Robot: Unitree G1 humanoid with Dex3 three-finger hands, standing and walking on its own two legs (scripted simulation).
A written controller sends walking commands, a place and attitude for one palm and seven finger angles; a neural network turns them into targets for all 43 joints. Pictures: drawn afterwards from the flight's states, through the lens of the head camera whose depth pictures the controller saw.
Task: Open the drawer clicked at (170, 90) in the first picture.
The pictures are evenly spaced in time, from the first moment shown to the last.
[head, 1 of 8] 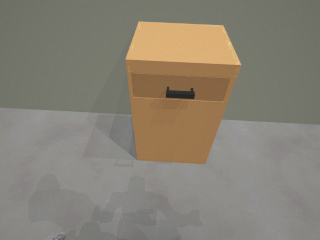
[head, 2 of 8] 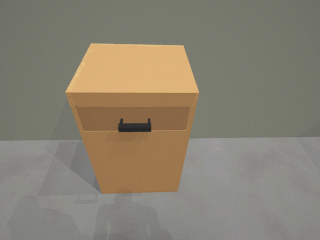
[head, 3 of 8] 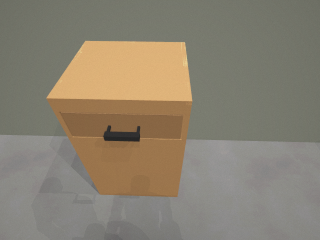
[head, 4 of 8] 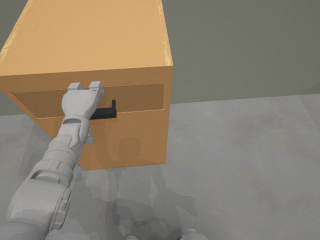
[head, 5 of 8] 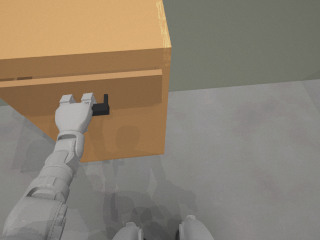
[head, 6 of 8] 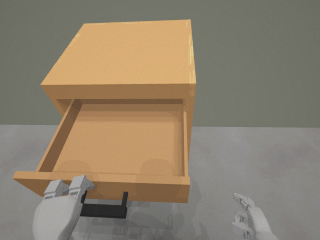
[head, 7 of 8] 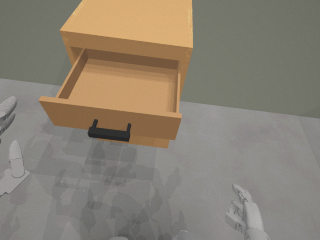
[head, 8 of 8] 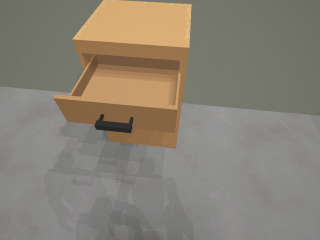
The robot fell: no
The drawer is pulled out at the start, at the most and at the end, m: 0.00 0.30 0.29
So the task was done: yes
